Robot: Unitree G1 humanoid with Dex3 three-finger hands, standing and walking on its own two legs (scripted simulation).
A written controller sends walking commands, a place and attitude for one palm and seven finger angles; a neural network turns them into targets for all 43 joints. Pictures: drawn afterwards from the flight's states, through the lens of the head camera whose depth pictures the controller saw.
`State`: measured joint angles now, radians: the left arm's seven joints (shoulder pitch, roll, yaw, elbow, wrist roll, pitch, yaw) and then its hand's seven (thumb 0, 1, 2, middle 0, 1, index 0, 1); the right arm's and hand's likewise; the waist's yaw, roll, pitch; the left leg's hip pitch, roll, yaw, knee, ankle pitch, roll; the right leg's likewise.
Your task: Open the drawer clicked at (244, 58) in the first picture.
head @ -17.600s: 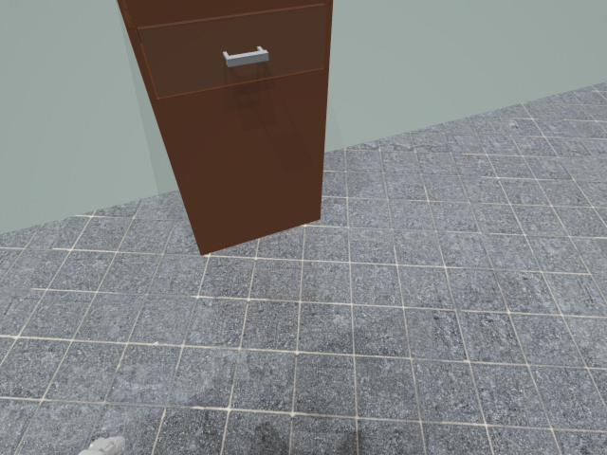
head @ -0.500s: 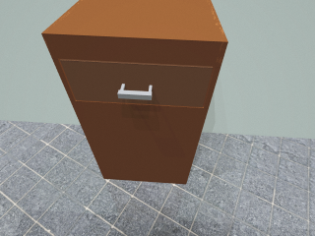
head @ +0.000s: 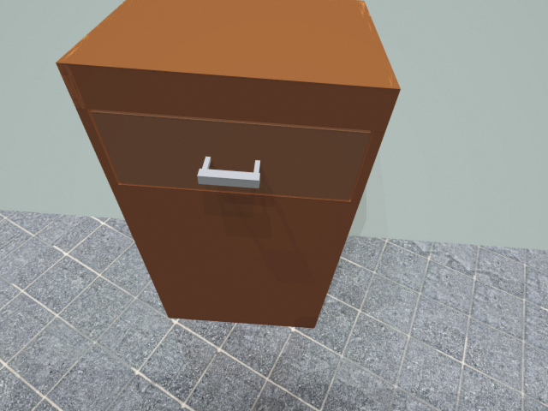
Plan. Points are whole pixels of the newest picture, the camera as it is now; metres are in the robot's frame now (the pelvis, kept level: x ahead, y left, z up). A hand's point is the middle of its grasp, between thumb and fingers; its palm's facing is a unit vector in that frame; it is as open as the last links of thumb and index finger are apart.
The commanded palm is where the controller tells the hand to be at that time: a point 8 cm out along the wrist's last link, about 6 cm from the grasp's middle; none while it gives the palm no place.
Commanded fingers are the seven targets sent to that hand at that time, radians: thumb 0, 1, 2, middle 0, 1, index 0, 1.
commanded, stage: shuffle to correct the standing spot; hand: left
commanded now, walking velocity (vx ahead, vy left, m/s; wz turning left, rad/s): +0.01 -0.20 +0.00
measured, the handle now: (230, 171) +0.53 +0.12 +0.04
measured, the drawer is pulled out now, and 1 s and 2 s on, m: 0.00 0.00 0.00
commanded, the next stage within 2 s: come to a stop and stand still in 0.30 s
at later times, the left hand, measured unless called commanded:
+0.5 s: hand out of the picture +0.02 +0.11 -0.18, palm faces -0.02 -0.98 -0.21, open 7.4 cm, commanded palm none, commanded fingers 0.00 0.90 0.90 -0.20 -0.30 -0.20 -0.30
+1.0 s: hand out of the picture +0.01 +0.12 -0.18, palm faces +0.02 -0.98 -0.20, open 7.4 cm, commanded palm none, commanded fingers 0.00 0.90 0.90 -0.20 -0.30 -0.20 -0.30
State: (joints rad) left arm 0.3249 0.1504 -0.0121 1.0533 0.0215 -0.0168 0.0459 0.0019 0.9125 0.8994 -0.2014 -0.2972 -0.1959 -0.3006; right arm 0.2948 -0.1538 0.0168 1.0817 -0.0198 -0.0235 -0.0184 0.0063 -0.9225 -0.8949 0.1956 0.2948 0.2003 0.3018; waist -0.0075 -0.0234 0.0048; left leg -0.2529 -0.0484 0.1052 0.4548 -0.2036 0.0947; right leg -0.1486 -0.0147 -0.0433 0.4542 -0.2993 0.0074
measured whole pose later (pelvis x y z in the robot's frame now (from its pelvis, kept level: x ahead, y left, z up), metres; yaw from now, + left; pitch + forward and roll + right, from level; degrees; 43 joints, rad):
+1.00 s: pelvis +0.01 -0.06 +0.00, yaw -2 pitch +1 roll +1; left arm 0.29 0.16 0.03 1.05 0.03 0.03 0.04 0.00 0.91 0.90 -0.20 -0.30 -0.20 -0.30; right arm 0.18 -0.15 -0.01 1.01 -0.02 0.00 -0.03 0.00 -0.94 -0.89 0.20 0.29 0.20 0.30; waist 0.03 -0.04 0.04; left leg -0.24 -0.06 0.13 0.47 -0.26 0.10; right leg -0.27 -0.07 -0.05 0.68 -0.43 0.00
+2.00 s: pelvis +0.02 -0.07 +0.00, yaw -3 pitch -1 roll +0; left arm 0.30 0.14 -0.03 1.12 0.02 -0.01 0.04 0.00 0.91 0.90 -0.20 -0.30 -0.20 -0.30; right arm 0.27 -0.16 0.03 1.13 -0.02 -0.02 -0.03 0.00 -0.92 -0.89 0.20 0.29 0.20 0.30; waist 0.00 -0.01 0.03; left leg -0.17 -0.04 0.12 0.44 -0.27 0.07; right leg -0.12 -0.03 -0.05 0.45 -0.32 0.01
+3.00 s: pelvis +0.01 -0.11 -0.01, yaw -5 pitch +5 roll +2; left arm 0.28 0.43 -0.01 -0.12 0.94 -0.01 0.25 0.00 -0.02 0.50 -0.29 -0.89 -0.29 -0.90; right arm 0.14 -0.27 -0.01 0.62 -0.04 0.12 -0.02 0.01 -0.91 -0.89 0.20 0.30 0.20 0.30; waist 0.06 0.07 -0.06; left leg -0.36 -0.03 0.01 0.59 -0.31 0.01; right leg -0.37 0.05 0.01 0.65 -0.36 -0.07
